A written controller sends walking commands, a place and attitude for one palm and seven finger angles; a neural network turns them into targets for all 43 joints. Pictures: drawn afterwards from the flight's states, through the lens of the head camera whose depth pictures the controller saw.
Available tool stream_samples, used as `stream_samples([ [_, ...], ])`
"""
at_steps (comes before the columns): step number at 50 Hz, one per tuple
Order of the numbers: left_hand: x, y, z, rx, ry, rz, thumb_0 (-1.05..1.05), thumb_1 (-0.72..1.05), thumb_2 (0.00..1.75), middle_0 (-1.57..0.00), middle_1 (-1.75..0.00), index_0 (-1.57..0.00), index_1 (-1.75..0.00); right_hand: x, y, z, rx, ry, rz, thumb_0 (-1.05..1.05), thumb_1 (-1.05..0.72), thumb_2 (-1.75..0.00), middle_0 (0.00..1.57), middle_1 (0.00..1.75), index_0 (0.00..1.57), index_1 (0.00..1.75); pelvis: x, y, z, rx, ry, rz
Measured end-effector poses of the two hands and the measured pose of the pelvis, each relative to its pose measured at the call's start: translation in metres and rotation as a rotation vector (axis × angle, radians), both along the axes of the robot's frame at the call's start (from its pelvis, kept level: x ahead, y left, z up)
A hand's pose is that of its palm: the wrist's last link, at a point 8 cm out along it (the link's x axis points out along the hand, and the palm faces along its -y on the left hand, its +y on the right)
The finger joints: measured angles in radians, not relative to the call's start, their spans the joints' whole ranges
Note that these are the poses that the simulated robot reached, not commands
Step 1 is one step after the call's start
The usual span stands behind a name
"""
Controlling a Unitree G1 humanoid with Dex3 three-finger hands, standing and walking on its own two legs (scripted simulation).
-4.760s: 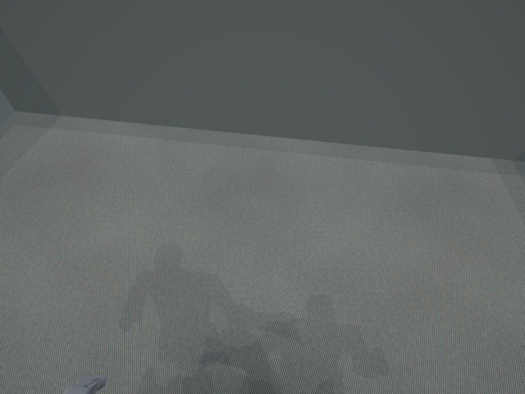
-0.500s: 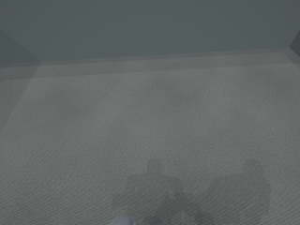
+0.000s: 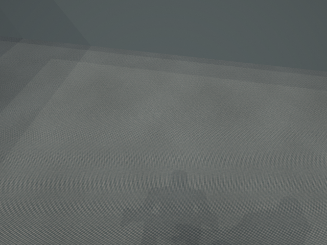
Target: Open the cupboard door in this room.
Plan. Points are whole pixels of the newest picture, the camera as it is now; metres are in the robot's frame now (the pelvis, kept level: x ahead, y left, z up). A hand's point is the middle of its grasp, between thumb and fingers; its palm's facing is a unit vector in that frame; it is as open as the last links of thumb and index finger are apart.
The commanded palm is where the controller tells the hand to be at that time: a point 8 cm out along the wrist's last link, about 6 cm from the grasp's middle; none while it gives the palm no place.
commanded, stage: turn or walk to find it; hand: left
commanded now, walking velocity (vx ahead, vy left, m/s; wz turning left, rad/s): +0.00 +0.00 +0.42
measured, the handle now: out of the picture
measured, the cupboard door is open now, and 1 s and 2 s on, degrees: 0 0 0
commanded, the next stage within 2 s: none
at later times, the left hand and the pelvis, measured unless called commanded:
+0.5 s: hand out of the picture -0.04 +0.20 -0.18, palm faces +0.28 -0.93 -0.22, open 7.4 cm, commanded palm none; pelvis -0.04 +0.00 -0.01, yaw +15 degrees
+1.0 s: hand out of the picture -0.05 +0.20 -0.15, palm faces +0.43 -0.86 -0.27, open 7.4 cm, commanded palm none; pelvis -0.06 -0.02 -0.01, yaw +26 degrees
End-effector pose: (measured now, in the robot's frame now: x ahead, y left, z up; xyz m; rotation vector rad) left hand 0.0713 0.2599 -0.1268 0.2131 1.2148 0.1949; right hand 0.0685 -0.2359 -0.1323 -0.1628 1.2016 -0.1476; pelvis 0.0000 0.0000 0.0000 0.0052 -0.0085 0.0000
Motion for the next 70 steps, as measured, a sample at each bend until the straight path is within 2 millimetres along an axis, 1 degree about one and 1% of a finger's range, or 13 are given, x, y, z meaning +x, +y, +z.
stream_samples([
  [6, -0.002, -0.028, 0.008, 0.024, -0.091, 0.015, 0.00, 0.90, 0.90, -0.20, -0.30, -0.20, -0.30, -0.008, -0.022, -0.022, 0.037, 0.028, 0.020, 0.01, -0.90, -0.89, 0.20, 0.30, 0.21, 0.30, -0.010, -0.021, -0.009, 0.010, -0.006, 0.060],
  [11, -0.031, -0.043, 0.014, 0.013, -0.083, 0.071, 0.00, 0.90, 0.90, -0.20, -0.30, -0.20, -0.30, -0.011, -0.038, -0.017, 0.026, 0.070, 0.060, 0.01, -0.90, -0.89, 0.20, 0.30, 0.20, 0.30, -0.016, -0.029, -0.002, 0.024, -0.020, 0.114],
  [17, -0.068, -0.047, 0.008, -0.012, -0.029, 0.140, 0.00, 0.90, 0.90, -0.20, -0.30, -0.21, -0.30, -0.012, -0.044, -0.009, -0.009, 0.109, 0.112, 0.01, -0.91, -0.89, 0.19, 0.30, 0.20, 0.30, -0.021, -0.028, 0.002, 0.027, -0.019, 0.178],
  [22, -0.106, -0.034, -0.006, -0.037, 0.016, 0.216, 0.00, 0.90, 0.90, -0.20, -0.30, -0.21, -0.30, 0.001, -0.028, -0.004, -0.045, 0.116, 0.188, 0.01, -0.91, -0.89, 0.19, 0.30, 0.20, 0.30, -0.030, -0.017, -0.002, 0.017, -0.013, 0.228],
  [27, -0.150, -0.007, -0.031, -0.060, 0.075, 0.303, 0.00, 0.90, 0.90, -0.20, -0.30, -0.21, -0.30, 0.023, 0.005, -0.002, -0.078, 0.037, 0.272, 0.01, -0.91, -0.89, 0.19, 0.30, 0.20, 0.30, -0.041, 0.003, -0.015, 0.000, -0.009, 0.275],
  [30, -0.167, 0.004, -0.031, -0.056, 0.121, 0.328, 0.00, 0.90, 0.90, -0.20, -0.30, -0.20, -0.30, 0.028, 0.023, 0.006, -0.073, -0.003, 0.299, 0.01, -0.91, -0.89, 0.19, 0.30, 0.20, 0.30, -0.046, 0.008, -0.010, -0.003, -0.012, 0.283],
  [39, -0.163, 0.014, -0.008, -0.032, 0.031, 0.367, 0.00, 0.90, 0.90, -0.20, -0.30, -0.20, -0.30, 0.028, 0.047, 0.010, -0.029, -0.013, 0.363, 0.01, -0.90, -0.89, 0.20, 0.30, 0.21, 0.30, -0.056, 0.011, 0.002, -0.018, -0.008, 0.355],
  [46, -0.145, -0.005, 0.004, 0.011, -0.073, 0.379, 0.00, 0.90, 0.90, -0.20, -0.30, -0.20, -0.30, 0.024, 0.029, -0.010, 0.008, 0.020, 0.384, 0.01, -0.90, -0.89, 0.20, 0.30, 0.21, 0.30, -0.059, -0.010, -0.005, 0.006, 0.000, 0.414],
  [50, -0.154, -0.024, 0.010, 0.031, -0.098, 0.403, 0.00, 0.90, 0.90, -0.20, -0.30, -0.20, -0.30, 0.023, 0.014, -0.019, 0.014, 0.050, 0.404, 0.01, -0.90, -0.89, 0.20, 0.30, 0.21, 0.30, -0.063, -0.022, -0.006, 0.011, -0.011, 0.459],
  [56, -0.187, -0.043, 0.011, 0.013, -0.055, 0.473, 0.00, 0.90, 0.90, -0.20, -0.30, -0.20, -0.30, 0.023, 0.003, -0.013, -0.009, 0.092, 0.453, 0.01, -0.91, -0.89, 0.19, 0.30, 0.20, 0.30, -0.068, -0.028, 0.000, 0.022, -0.015, 0.524],
  [60, -0.213, -0.049, 0.004, -0.009, -0.031, 0.526, 0.00, 0.90, 0.90, -0.20, -0.30, -0.21, -0.30, 0.022, 0.007, -0.009, -0.040, 0.121, 0.499, 0.01, -0.91, -0.89, 0.19, 0.30, 0.20, 0.30, -0.074, -0.025, 0.000, 0.023, -0.011, 0.567],
  [68, -0.290, -0.041, -0.031, -0.065, 0.055, 0.655, 0.00, 0.90, 0.90, -0.20, -0.30, -0.21, -0.30, 0.033, 0.056, -0.004, -0.081, 0.034, 0.627, 0.01, -0.91, -0.89, 0.19, 0.30, 0.20, 0.30, -0.100, -0.005, -0.016, 0.006, -0.009, 0.640],
  [70, -0.305, -0.039, -0.031, -0.069, 0.094, 0.676, 0.00, 0.90, 0.90, -0.20, -0.30, -0.20, -0.30, 0.033, 0.068, 0.001, -0.073, 0.009, 0.646, 0.01, -0.91, -0.89, 0.19, 0.30, 0.20, 0.30, -0.104, -0.003, -0.013, 0.008, -0.009, 0.642],
])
